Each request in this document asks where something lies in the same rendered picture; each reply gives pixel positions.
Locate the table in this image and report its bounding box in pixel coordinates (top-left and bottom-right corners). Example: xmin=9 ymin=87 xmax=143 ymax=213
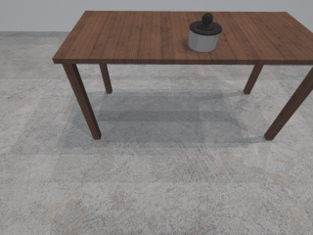
xmin=52 ymin=11 xmax=313 ymax=141

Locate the pot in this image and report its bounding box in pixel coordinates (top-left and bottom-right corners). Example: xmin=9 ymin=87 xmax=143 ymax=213
xmin=188 ymin=30 xmax=219 ymax=53

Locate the knob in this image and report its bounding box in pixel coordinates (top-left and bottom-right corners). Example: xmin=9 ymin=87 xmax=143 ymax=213
xmin=201 ymin=13 xmax=213 ymax=25

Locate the lid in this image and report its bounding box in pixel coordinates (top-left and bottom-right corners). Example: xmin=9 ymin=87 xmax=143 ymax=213
xmin=190 ymin=21 xmax=222 ymax=36

